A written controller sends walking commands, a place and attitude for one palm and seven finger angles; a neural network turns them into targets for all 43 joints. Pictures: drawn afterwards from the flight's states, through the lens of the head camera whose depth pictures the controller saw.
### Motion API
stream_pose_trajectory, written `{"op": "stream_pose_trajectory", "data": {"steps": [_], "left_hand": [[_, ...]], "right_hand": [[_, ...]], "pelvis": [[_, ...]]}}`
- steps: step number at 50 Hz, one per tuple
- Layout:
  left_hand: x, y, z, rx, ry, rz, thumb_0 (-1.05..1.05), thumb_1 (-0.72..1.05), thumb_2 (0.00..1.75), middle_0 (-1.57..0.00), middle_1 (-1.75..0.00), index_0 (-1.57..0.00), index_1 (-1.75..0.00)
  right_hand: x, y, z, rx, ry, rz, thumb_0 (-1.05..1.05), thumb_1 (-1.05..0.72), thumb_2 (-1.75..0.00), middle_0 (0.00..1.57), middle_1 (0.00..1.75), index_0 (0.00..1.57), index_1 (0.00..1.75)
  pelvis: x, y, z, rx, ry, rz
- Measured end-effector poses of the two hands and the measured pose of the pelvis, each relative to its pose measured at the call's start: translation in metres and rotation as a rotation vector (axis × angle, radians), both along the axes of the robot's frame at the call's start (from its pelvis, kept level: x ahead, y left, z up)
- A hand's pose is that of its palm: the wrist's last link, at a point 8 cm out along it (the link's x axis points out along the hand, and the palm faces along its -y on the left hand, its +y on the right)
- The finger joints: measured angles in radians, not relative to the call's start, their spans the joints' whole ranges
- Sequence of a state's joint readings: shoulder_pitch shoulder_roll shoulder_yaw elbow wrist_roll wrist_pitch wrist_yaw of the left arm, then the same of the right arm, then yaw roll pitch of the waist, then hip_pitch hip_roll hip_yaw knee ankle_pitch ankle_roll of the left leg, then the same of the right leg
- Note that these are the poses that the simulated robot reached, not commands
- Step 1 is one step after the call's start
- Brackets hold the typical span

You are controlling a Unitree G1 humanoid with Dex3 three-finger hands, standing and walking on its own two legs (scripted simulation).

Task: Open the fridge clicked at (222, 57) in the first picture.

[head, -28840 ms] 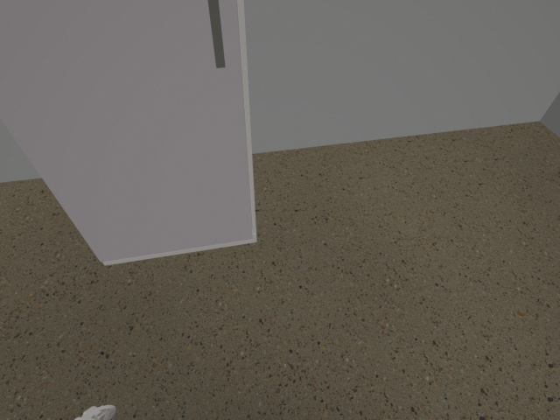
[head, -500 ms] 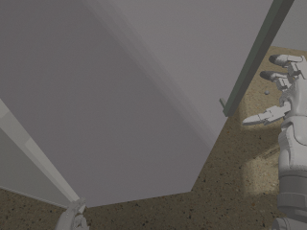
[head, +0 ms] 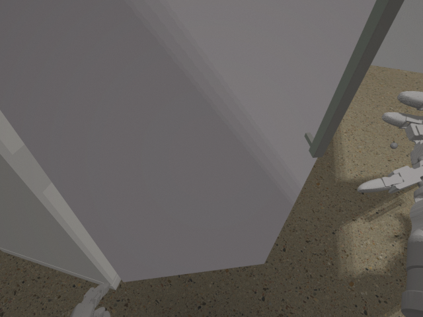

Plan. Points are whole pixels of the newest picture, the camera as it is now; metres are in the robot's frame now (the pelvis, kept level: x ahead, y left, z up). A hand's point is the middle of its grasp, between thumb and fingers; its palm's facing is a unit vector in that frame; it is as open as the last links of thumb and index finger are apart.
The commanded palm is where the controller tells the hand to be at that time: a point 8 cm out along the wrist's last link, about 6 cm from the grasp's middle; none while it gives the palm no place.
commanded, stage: slip the hand off the handle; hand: right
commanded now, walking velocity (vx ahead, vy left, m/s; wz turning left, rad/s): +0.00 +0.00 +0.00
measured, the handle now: (345, 71) +0.44 -0.18 +0.27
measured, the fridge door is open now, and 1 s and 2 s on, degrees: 66 66 66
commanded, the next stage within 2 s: draw the hand back to the body in 0.40 s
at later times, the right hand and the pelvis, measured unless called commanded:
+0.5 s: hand (421, 187) +0.27 -0.26 +0.21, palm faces +0.25 +0.96 -0.14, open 14.7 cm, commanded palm +0.24 -0.30 +0.21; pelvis +0.00 +0.01 +0.00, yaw -2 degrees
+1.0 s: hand out of the picture +0.24 -0.26 +0.18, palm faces +0.15 +0.99 -0.07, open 14.7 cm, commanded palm +0.19 -0.30 +0.20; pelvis +0.00 +0.01 +0.00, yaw -3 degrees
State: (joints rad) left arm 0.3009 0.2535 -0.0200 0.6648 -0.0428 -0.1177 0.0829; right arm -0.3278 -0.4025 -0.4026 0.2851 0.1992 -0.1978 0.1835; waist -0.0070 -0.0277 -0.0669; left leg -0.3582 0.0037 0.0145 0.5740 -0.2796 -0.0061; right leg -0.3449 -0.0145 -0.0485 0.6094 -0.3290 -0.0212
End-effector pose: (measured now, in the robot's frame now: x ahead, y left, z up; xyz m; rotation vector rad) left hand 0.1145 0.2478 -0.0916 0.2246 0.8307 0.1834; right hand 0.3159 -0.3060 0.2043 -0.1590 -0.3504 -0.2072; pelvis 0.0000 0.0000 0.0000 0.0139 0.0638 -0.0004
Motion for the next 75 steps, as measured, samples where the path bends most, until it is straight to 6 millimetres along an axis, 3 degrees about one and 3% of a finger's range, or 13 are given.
{"op": "stream_pose_trajectory", "data": {"steps": [18, 27, 35, 41, 46, 52, 56, 61, 68, 75], "left_hand": [[0.069, -0.023, 0.025, -0.022, -0.213, -0.142, 0.01, 0.9, 0.9, -0.2, -0.3, -0.2, -0.3], [0.074, -0.027, 0.025, -0.027, -0.23, -0.166, 0.01, 0.9, 0.9, -0.2, -0.3, -0.2, -0.3], [0.076, -0.026, 0.027, -0.054, -0.264, -0.126, 0.01, 0.9, 0.9, -0.2, -0.3, -0.2, -0.3], [0.087, -0.027, 0.039, -0.067, -0.343, -0.141, 0.01, 0.9, 0.9, -0.2, -0.3, -0.2, -0.3], [0.093, -0.027, 0.044, -0.058, -0.363, -0.16, 0.01, 0.9, 0.9, -0.2, -0.3, -0.2, -0.3], [0.094, -0.031, 0.049, -0.04, -0.381, -0.177, 0.01, 0.9, 0.9, -0.2, -0.3, -0.2, -0.3], [0.089, -0.035, 0.047, -0.03, -0.354, -0.219, 0.01, 0.9, 0.9, -0.2, -0.3, -0.2, -0.3], [0.072, -0.037, 0.032, -0.034, -0.249, -0.213, 0.01, 0.9, 0.9, -0.2, -0.3, -0.2, -0.3], [0.053, -0.038, 0.014, -0.036, -0.141, -0.176, 0.01, 0.9, 0.9, -0.2, -0.3, -0.2, -0.3], [0.055, -0.039, 0.016, -0.043, -0.147, -0.148, 0.01, 0.9, 0.9, -0.2, -0.3, -0.2, -0.3]], "right_hand": [[-0.068, -0.005, 0.002, -0.012, -0.01, -0.025, -0.01, 0.56, -0.2, 0.26, 1.16, 0.25, 1.15], [-0.082, 0.002, 0.004, -0.026, -0.019, -0.019, -0.01, 0.56, -0.2, 0.26, 1.16, 0.25, 1.15], [-0.071, -0.002, -0.012, 0.086, 0.301, 0.079, -0.01, 0.56, -0.2, 0.25, 1.15, 0.25, 1.15], [-0.085, -0.002, 0.001, 0.092, 0.26, 0.093, -0.01, 0.55, -0.2, 0.25, 1.15, 0.25, 1.15], [-0.098, -0.007, -0.01, 0.116, 0.296, 0.054, -0.01, 0.55, -0.2, 0.25, 1.15, 0.25, 1.15], [-0.114, -0.004, -0.017, 0.099, 0.298, 0.049, -0.01, 0.52, -0.22, 0.25, 1.14, 0.25, 1.13], [-0.125, -0.008, -0.005, -0.066, 0.189, -0.167, -0.01, 0.44, -0.26, 0.25, 1.09, 0.25, 1.08], [-0.142, -0.009, -0.013, -0.122, 0.133, -0.309, -0.01, 0.3, -0.33, 0.25, 1.0, 0.24, 1.0], [-0.149, -0.011, -0.023, -0.158, 0.153, -0.353, -0.01, 0.07, -0.44, 0.24, 0.87, 0.24, 0.86], [-0.149, -0.011, -0.018, -0.199, 0.15, -0.342, 0.0, -0.18, -0.56, 0.23, 0.72, 0.23, 0.71]], "pelvis": [[-0.002, 0.006, 0.0, 0.0, -0.038, -0.031], [-0.001, 0.009, 0.0, -0.001, -0.046, -0.039], [0.004, 0.008, 0.004, -0.003, -0.072, -0.043], [0.008, 0.007, 0.004, -0.003, -0.084, -0.038], [0.006, 0.007, 0.003, -0.002, -0.09, -0.045], [0.003, 0.006, 0.002, 0.0, -0.101, -0.049], [0.0, 0.006, 0.002, 0.006, -0.096, -0.051], [-0.003, 0.003, 0.004, 0.004, -0.092, -0.044], [0.001, -0.003, 0.005, -0.003, -0.102, -0.04], [0.007, -0.007, 0.007, -0.004, -0.111, -0.03]]}}
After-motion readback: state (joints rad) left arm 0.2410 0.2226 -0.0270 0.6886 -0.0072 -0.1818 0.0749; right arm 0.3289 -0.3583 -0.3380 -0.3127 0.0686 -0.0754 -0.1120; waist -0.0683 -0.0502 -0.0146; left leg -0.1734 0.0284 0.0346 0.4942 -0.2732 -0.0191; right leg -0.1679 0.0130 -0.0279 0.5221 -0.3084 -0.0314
